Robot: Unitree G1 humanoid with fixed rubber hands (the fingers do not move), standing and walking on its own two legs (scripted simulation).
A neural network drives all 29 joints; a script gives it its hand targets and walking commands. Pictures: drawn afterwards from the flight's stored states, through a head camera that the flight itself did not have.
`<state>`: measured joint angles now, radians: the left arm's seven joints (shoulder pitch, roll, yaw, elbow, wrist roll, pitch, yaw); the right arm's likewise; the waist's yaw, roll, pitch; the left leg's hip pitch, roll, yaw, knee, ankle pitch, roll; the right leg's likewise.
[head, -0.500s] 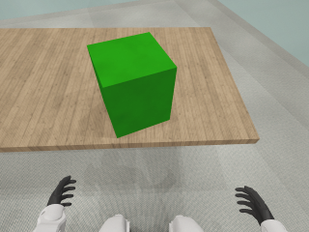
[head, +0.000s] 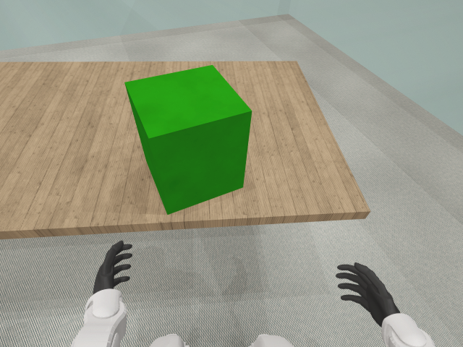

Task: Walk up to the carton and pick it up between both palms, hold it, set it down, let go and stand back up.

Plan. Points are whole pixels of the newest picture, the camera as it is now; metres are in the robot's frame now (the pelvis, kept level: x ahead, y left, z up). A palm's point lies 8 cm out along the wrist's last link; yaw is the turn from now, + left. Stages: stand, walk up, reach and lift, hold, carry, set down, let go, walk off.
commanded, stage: reach and lift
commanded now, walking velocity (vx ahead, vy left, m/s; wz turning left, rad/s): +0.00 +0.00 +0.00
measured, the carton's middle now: (189, 140) +0.56 +0.10 +0.01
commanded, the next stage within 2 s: none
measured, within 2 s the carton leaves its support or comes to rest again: neither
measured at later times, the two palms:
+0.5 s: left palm (116, 263) +0.25 +0.19 +0.02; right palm (362, 268) +0.25 -0.24 -0.01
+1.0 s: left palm (128, 237) +0.28 +0.18 +0.04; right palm (348, 230) +0.32 -0.23 +0.01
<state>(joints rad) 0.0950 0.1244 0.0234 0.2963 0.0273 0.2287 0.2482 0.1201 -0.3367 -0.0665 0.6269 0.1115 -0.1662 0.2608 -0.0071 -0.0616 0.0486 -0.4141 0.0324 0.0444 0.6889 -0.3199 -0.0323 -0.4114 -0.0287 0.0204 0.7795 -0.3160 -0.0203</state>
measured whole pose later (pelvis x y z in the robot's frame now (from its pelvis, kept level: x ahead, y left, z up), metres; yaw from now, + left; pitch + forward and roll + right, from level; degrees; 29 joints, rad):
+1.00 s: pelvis +0.04 -0.02 +0.01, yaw -1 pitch +1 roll +3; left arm 0.09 0.03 0.01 0.05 -0.07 0.16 0.33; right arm -0.03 -0.34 0.09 0.48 0.29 -0.25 0.16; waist 0.05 -0.04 0.03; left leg -0.39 0.04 0.03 0.61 -0.24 -0.07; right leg -0.41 0.00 0.02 0.77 -0.37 -0.04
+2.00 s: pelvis +0.03 -0.01 +0.02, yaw -1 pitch +3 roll +2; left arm -0.42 0.03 0.11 0.02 -0.10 0.65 0.34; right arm -0.69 -0.34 0.09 0.66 0.30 0.25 0.05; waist 0.15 -0.03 0.03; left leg -0.39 0.05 0.03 0.50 -0.16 -0.07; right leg -0.41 0.00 0.02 0.65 -0.29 -0.04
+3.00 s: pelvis +0.06 -0.01 +0.02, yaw -1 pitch +6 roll +2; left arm -0.94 0.16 0.12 0.80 -0.20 0.45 0.32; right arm -1.18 -0.34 0.17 1.15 0.33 0.30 0.03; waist 0.20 -0.01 -0.04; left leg -0.42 0.05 0.03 0.50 -0.18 -0.07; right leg -0.43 0.00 0.02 0.63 -0.30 -0.03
